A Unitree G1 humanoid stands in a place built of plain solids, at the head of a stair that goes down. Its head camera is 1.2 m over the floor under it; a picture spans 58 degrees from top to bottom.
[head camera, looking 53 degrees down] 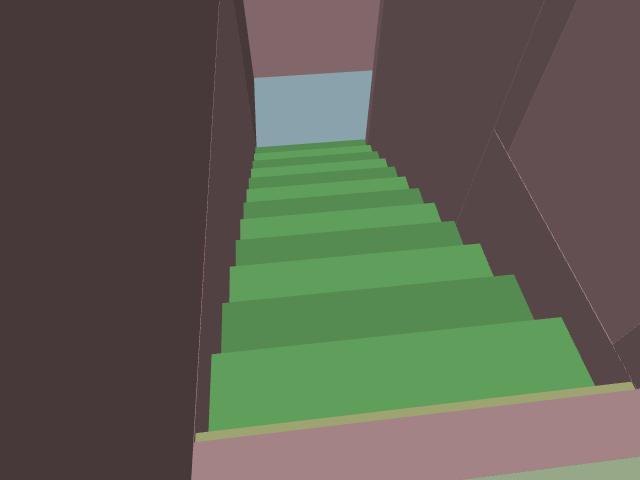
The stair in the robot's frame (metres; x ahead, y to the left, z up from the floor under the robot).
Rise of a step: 0.16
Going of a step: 0.28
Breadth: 1.20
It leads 6 degrees to the left of straight ahead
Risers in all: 13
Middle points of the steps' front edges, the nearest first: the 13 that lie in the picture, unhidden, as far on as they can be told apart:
0.35 -0.27 0.00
0.62 -0.24 -0.16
0.90 -0.21 -0.32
1.18 -0.18 -0.48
1.46 -0.15 -0.64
1.74 -0.11 -0.80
2.01 -0.08 -0.97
2.29 -0.05 -1.13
2.57 -0.02 -1.29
2.85 0.01 -1.45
3.13 0.04 -1.61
3.41 0.07 -1.77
3.68 0.11 -1.94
